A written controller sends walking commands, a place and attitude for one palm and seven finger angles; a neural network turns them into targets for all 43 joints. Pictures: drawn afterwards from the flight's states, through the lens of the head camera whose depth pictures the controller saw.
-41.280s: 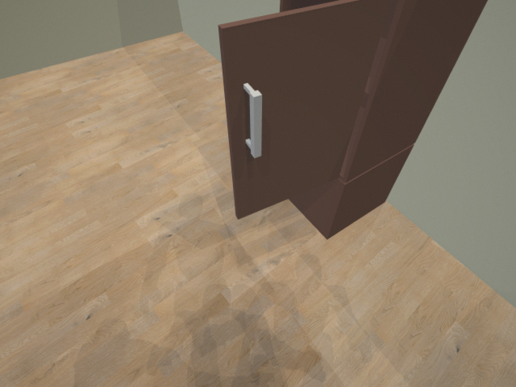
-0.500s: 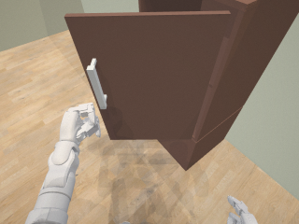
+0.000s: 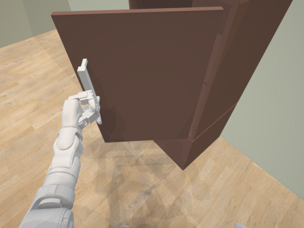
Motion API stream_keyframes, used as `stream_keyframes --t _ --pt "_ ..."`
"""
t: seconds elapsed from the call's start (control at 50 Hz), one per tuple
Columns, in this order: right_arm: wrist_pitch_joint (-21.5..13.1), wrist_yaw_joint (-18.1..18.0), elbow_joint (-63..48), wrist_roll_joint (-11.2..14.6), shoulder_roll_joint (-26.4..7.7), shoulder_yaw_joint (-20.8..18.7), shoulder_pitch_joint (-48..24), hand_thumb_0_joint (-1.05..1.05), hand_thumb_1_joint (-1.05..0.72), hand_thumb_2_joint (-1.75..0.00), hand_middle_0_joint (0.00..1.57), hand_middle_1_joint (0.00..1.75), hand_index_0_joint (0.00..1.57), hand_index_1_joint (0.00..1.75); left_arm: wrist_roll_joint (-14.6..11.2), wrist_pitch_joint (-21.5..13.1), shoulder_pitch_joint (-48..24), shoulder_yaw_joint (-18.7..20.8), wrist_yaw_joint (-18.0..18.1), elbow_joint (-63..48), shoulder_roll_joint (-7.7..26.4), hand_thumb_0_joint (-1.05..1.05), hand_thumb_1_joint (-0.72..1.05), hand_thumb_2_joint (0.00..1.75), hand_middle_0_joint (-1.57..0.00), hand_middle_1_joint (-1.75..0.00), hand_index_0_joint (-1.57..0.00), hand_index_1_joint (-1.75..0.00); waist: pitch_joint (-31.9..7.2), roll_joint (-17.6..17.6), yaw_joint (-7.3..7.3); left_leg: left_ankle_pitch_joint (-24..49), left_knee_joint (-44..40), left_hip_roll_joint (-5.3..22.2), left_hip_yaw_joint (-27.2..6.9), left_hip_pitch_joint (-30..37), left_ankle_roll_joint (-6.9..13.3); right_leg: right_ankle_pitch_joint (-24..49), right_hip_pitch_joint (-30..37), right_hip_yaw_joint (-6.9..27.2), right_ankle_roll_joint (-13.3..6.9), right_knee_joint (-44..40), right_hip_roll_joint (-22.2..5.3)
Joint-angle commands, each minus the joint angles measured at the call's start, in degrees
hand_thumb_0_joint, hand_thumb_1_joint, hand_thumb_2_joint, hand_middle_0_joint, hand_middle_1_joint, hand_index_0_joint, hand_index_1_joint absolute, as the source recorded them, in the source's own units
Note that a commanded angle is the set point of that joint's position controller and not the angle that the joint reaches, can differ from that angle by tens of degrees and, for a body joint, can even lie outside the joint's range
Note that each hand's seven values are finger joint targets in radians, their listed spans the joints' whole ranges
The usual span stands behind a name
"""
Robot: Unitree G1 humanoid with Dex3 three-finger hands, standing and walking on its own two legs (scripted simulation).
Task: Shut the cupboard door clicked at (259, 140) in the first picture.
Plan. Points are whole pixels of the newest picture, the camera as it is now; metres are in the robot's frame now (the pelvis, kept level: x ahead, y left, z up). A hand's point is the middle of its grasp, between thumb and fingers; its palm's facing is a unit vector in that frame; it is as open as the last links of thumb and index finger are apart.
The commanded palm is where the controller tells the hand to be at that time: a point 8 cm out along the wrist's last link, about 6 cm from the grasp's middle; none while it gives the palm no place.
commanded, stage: bring the fist close to the handle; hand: left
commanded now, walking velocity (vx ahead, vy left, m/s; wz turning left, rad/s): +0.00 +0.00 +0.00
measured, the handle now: (91, 86) +0.50 +0.19 +0.08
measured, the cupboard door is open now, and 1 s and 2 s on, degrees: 52 46 32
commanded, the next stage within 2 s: push the door shut along its arc in 0.18 s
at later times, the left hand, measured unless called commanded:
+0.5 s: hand (99, 107) +0.41 +0.15 +0.09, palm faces +0.02 -1.00 -0.02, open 3.1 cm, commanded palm +0.40 +0.20 +0.09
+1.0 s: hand (98, 92) +0.47 +0.16 +0.09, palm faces -0.10 -0.99 +0.00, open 3.2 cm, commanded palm +0.47 +0.20 +0.09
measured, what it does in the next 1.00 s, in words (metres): stands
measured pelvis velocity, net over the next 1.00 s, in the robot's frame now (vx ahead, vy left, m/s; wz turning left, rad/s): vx -0.02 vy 0.00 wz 0.02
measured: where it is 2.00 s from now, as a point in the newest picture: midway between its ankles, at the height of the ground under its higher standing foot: outside the picture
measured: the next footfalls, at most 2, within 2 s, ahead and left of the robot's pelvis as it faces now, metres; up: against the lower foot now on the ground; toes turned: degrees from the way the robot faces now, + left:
none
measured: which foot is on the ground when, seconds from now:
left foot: down 0.00-1.00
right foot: down 0.00-1.00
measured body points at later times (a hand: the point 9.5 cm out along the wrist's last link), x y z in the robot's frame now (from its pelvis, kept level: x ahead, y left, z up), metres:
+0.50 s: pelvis -0.02 +0.00 -0.01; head +0.04 -0.01 +0.44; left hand +0.41 +0.21 +0.09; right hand +0.09 -0.26 -0.12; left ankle +0.02 +0.11 -0.70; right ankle +0.00 -0.11 -0.70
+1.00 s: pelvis -0.02 +0.00 -0.02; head +0.07 +0.01 +0.42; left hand +0.47 +0.22 +0.09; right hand +0.00 -0.27 -0.14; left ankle +0.02 +0.11 -0.70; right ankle +0.00 -0.11 -0.70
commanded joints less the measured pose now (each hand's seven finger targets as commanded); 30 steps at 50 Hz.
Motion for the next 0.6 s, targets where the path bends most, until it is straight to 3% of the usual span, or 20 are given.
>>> stream_keyframes --t 0.0,0.04,0.1,0.14,0.2,0.22,0.24,0.28,0.32,0.36,0.38,0.4,0.44,0.46,0.52,0.54,0.58 --pt "-2.5 -1.0 -7.3 0.0 -7.5 -2.9 -1.1 0.00 -0.90 -0.90 0.20 0.30 0.20 0.30 0.2 -4.8 -22.1 2.2 0.7 -14.6 10.1 0.00 0.90 0.90 -1.30 -1.50 -1.30 -1.50 -17.0 -1.7 0.25 13.1 -5.4 -1.0 -2.6 11.7 0.5 16.8 5.3 0.1 -0.5 -6.2 1.6" --pt "-2.6 -1.0 -7.0 0.0 -7.0 -2.8 -1.5 0.00 -0.90 -0.90 0.20 0.30 0.20 0.30 0.4 -5.1 -24.0 0.7 1.0 -14.7 8.5 0.00 0.90 0.90 -1.30 -1.50 -1.30 -1.50 -16.7 -0.8 -0.26 11.4 -5.5 -1.1 -2.6 11.9 0.5 15.2 4.4 0.2 -0.4 -6.3 1.5" --pt "-2.5 -1.4 -6.5 -0.1 -7.4 -2.7 -1.4 0.00 -0.90 -0.90 0.20 0.30 0.20 0.30 0.6 -5.2 -24.8 2.2 1.5 -12.5 10.4 0.00 0.90 0.90 -1.30 -1.50 -1.30 -1.50 -15.9 -2.9 -0.35 9.1 -5.7 -1.1 -2.9 10.8 0.6 12.9 4.1 0.3 -0.4 -6.8 1.7" --pt "-2.5 -1.6 -6.4 0.1 -7.1 -2.3 -1.8 0.00 -0.90 -0.90 0.20 0.30 0.20 0.30 0.5 -5.2 -27.8 0.8 1.2 -11.0 9.3 0.00 0.90 0.90 -1.30 -1.50 -1.30 -1.50 -15.5 -2.4 -1.16 7.6 -5.8 -1.3 -2.8 10.3 0.6 11.7 3.4 0.5 -0.2 -7.0 1.5" --pt "-2.5 -1.6 -6.5 0.0 -7.5 -2.4 -1.7 0.00 -0.90 -0.90 0.20 0.30 0.20 0.30 0.8 -5.2 -26.6 2.5 0.8 -8.9 11.1 0.00 0.90 0.90 -1.30 -1.50 -1.30 -1.50 -16.6 -0.5 -0.02 7.6 -5.8 -1.3 -3.2 10.9 0.4 11.1 3.5 0.4 -0.7 -6.7 1.6" --pt "-2.6 -1.4 -6.7 0.0 -7.2 -2.2 -1.8 0.00 -0.90 -0.90 0.20 0.30 0.20 0.30 0.3 -5.1 -26.5 1.0 0.5 -8.7 8.9 0.00 0.90 0.90 -1.30 -1.50 -1.30 -1.50 -16.7 -1.2 -0.48 8.2 -5.7 -1.4 -3.1 11.0 0.4 12.1 3.6 0.3 -0.5 -6.7 1.5" --pt "-2.5 -1.4 -6.6 0.0 -7.4 -2.3 -1.5 0.00 -0.90 -0.90 0.20 0.30 0.20 0.30 0.3 -5.1 -26.5 2.3 0.4 -7.9 10.6 0.00 0.90 0.90 -1.30 -1.50 -1.30 -1.50 -17.2 -2.1 -0.11 8.4 -5.5 -1.3 -3.2 10.4 0.4 12.4 4.0 0.4 -0.6 -6.4 1.6" --pt "-2.6 -1.2 -6.9 0.1 -7.1 -2.2 -1.5 0.00 -0.90 -0.90 0.20 0.30 0.20 0.30 0.3 -5.1 -27.8 -0.3 -0.3 -7.2 7.8 0.00 0.90 0.90 -1.30 -1.50 -1.30 -1.50 -16.2 -1.4 -0.70 8.1 -5.4 -1.4 -3.2 10.4 0.4 12.2 2.9 0.2 -0.6 -6.3 1.6" --pt "-2.2 -1.5 -6.2 0.1 -7.7 -2.2 -0.8 0.00 -0.90 -0.90 0.20 0.30 0.20 0.30 0.6 -4.9 -30.7 1.1 -0.9 -4.0 10.5 0.00 0.90 0.90 -1.30 -1.50 -1.30 -1.50 -14.7 -4.3 -1.88 6.6 -5.2 -1.2 -3.5 9.1 0.6 11.1 1.8 0.3 -0.3 -6.6 1.6" --pt "-2.1 -1.6 -5.8 0.2 -7.7 -2.1 -0.6 0.00 -0.90 -0.90 0.20 0.30 0.20 0.30 0.7 -5.3 -36.0 0.8 -1.7 -3.1 11.1 0.00 0.90 0.90 -1.30 -1.50 -1.30 -1.50 -15.3 -2.0 -2.46 5.9 -4.8 -1.4 -3.5 9.1 0.6 10.4 0.9 0.7 -0.3 -6.4 1.5" --pt "-2.2 -1.7 -5.9 0.1 -7.8 -2.2 -0.4 0.00 -0.90 -0.90 0.20 0.30 0.20 0.30 0.6 -5.7 -37.2 1.4 -2.1 -3.0 11.8 0.00 0.90 0.90 -1.30 -1.50 -1.30 -1.50 -16.6 -2.4 -2.36 6.4 -4.5 -1.4 -3.6 9.3 0.6 11.0 1.4 0.8 -0.3 -6.1 1.5" --pt "-2.1 -1.8 -5.6 -0.1 -8.1 -2.3 0.0 0.00 -0.90 -0.90 0.20 0.30 0.20 0.30 0.7 -5.9 -37.4 3.4 -2.2 -2.6 14.2 0.00 0.90 0.90 -1.30 -1.50 -1.30 -1.50 -17.9 -0.6 -1.85 7.5 -4.1 -1.5 -3.6 10.0 0.6 11.9 1.6 1.0 -0.5 -5.7 1.5" --pt "-2.0 -1.7 -5.5 0.0 -7.8 -2.0 0.3 0.00 -0.90 -0.90 0.20 0.30 0.20 0.30 0.5 -6.3 -39.5 2.1 -3.3 -0.5 13.1 0.00 0.90 0.90 -1.30 -1.50 -1.30 -1.50 -18.5 -0.6 -2.33 7.8 -3.9 -1.5 -3.9 9.9 0.5 12.1 1.2 0.8 -0.5 -5.2 1.5" --pt "-1.9 -1.8 -5.2 -0.1 -8.0 -2.1 0.7 0.00 -0.90 -0.90 0.20 0.30 0.20 0.30 0.4 -6.4 -39.9 3.3 -3.7 1.2 14.3 0.00 0.90 0.90 -1.30 -1.50 -1.30 -1.50 -18.5 -2.1 -2.53 8.0 -3.4 -1.4 -3.9 9.2 0.6 12.5 1.1 0.9 -0.4 -5.1 1.6" --pt "-1.5 -1.8 -4.5 -0.1 -8.5 -2.0 1.9 0.00 -0.90 -0.90 0.20 0.30 0.20 0.30 0.5 -6.1 -41.9 3.9 -5.5 6.5 16.0 0.00 0.90 0.90 -1.30 -1.50 -1.30 -1.50 -17.5 -2.5 -3.32 7.5 -2.9 -1.5 -3.8 6.9 0.8 12.7 0.4 1.1 -0.3 -4.8 1.6" --pt "-1.3 -1.8 -4.5 -0.2 -8.9 -2.1 2.6 0.00 -0.90 -0.90 0.20 0.30 0.20 0.30 0.6 -6.2 -42.8 5.6 -5.9 7.1 18.4 0.00 0.90 0.90 -1.30 -1.50 -1.30 -1.50 -18.7 -3.1 -2.97 8.2 -2.5 -1.5 -4.0 6.1 0.8 13.3 1.1 1.3 -0.4 -4.3 1.5" --pt "-1.1 -1.6 -4.8 -0.2 -8.8 -2.1 3.1 0.00 -0.90 -0.90 0.20 0.30 0.20 0.30 0.3 -6.2 -42.9 5.4 -7.3 8.1 18.1 0.00 0.90 0.90 -1.30 -1.50 -1.30 -1.50 -20.5 -1.5 -2.82 9.6 -1.9 -1.7 -3.8 6.4 0.8 14.8 1.7 1.6 -0.5 -3.9 1.5"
